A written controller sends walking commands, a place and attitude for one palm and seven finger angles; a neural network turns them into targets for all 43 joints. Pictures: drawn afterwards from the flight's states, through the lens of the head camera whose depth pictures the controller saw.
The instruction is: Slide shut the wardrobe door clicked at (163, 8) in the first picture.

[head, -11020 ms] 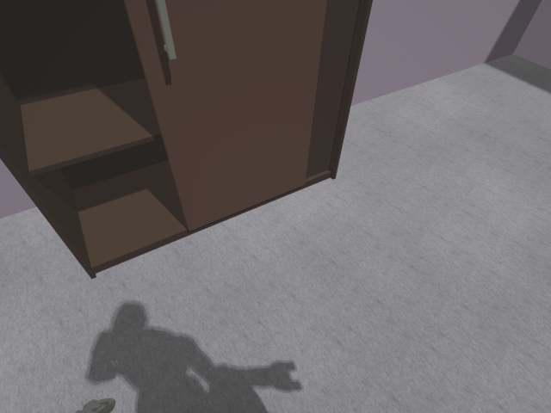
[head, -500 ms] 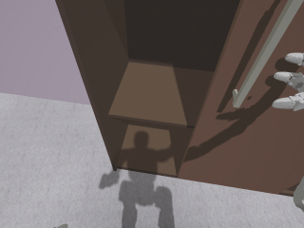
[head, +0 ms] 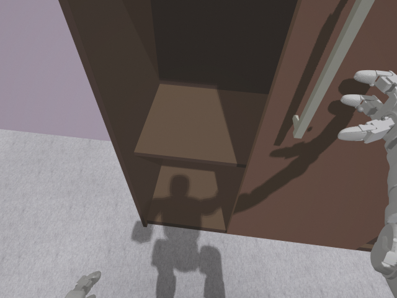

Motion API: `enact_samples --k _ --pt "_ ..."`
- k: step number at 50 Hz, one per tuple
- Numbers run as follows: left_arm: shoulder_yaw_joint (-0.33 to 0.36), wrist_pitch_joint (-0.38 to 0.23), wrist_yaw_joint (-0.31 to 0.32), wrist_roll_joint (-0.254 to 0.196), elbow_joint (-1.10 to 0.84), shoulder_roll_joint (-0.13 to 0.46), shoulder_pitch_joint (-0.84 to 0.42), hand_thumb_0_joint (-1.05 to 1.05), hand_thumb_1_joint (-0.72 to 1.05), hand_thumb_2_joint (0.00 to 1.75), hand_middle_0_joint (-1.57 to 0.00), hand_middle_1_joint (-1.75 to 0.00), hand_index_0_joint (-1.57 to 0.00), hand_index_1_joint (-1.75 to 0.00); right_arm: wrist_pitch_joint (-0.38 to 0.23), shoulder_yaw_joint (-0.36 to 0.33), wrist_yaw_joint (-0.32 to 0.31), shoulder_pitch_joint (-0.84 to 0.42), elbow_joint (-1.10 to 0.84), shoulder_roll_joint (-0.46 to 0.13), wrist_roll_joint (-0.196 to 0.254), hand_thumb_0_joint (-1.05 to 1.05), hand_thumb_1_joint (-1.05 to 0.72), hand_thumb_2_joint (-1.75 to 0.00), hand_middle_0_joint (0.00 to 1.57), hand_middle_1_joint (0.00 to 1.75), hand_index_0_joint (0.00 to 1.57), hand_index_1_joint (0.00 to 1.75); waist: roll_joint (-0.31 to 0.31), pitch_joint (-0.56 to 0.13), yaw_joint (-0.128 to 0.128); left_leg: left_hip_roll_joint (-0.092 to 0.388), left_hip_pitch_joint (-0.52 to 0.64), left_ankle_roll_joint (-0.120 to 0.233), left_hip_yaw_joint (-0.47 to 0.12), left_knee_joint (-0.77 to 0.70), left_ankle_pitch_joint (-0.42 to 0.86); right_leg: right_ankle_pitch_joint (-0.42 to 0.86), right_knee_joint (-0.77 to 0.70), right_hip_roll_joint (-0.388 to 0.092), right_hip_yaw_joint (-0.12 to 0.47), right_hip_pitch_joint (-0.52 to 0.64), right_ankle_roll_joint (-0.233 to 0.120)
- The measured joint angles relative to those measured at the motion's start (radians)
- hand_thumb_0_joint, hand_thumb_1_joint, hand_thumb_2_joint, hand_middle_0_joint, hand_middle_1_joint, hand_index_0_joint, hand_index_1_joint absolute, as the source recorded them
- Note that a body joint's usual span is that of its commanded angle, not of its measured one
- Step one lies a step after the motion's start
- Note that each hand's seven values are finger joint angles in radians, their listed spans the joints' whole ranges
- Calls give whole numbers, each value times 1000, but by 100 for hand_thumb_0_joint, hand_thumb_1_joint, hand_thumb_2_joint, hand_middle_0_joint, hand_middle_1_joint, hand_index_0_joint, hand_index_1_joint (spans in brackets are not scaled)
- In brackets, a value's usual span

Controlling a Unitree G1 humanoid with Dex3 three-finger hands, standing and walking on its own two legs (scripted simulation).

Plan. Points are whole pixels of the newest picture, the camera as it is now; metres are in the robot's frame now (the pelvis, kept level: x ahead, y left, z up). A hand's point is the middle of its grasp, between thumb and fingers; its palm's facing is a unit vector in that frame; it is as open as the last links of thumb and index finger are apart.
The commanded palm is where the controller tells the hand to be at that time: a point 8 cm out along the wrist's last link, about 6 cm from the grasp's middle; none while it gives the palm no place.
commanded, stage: move the hooked fingers beside the handle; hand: right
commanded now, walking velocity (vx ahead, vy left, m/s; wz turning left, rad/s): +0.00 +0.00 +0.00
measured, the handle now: (324, 70) +0.50 -0.16 +0.23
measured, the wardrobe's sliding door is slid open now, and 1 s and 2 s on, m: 0.41 0.41 0.41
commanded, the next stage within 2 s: feel for the door with the fingertips in 0.14 s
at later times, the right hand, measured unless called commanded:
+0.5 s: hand (346, 108) +0.45 -0.21 +0.19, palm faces +0.00 +1.00 -0.02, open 14.0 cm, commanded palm +0.42 -0.25 +0.18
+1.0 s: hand (338, 101) +0.45 -0.19 +0.20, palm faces +0.02 +1.00 -0.02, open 14.0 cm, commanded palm +0.44 -0.25 +0.18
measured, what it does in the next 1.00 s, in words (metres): stands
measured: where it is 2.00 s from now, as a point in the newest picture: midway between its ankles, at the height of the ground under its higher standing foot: outside the picture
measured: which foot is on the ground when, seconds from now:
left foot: down 0.00-1.00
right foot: down 0.00-1.00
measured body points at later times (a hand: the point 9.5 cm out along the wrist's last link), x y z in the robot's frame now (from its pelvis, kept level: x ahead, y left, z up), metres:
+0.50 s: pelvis +0.00 +0.00 +0.00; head +0.02 +0.01 +0.45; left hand +0.07 +0.27 -0.11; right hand +0.44 -0.26 +0.19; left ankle -0.01 +0.11 -0.74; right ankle +0.00 -0.10 -0.74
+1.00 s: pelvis +0.00 +0.01 +0.00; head +0.02 +0.03 +0.45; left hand +0.07 +0.28 -0.11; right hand +0.45 -0.25 +0.20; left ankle -0.01 +0.11 -0.74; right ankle +0.00 -0.10 -0.74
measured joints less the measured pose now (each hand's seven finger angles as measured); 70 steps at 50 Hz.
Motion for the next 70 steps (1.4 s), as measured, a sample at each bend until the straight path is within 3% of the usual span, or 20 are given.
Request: enact_samples --k 12,18,34,45,56,70 --pt "6 14 4 -4 19 12 37 1 90 90 -20 -30 -20 -30 -10 -7 22 11 -3 -21 10 -1 50 -30 30 120 30 120 4 6 3 -5 -1 3 3 -2 0 -2 5 -4 4 -5 3" --pt "15 10 1 -4 31 17 52 1 90 90 -20 -30 -20 -30 -10 10 17 28 -52 7 34 -1 51 -30 30 120 30 120 1 3 0 -4 6 3 4 -8 1 -1 0 -3 5 2 3" --pt "9 1 -10 -1 18 -11 3 1 90 90 -20 -30 -20 -30 30 42 -100 54 -132 117 7 -1 50 -30 30 120 30 120 -9 1 -4 -7 31 7 -6 -10 1 4 -19 -6 -4 38 8" --pt "5 0 -2 -4 31 -5 3 1 90 90 -20 -30 -20 -30 7 43 -91 -29 -15 77 -2 -1 50 -30 30 120 30 120 -8 8 -4 -11 24 16 5 -4 1 10 -15 -9 8 28 15" --pt "16 4 2 -4 49 17 44 1 90 90 -20 -30 -20 -30 -37 29 -56 -90 90 27 -13 -1 50 -30 33 123 32 121 -2 13 17 -14 -11 18 8 11 0 7 4 -14 11 -9 16" --pt "15 -1 -7 1 59 11 80 1 90 90 -20 -30 -20 -30 -62 31 -56 -114 123 17 -8 -1 50 -30 37 125 36 123 -1 6 26 -11 -42 11 3 16 9 10 16 -10 7 -42 9"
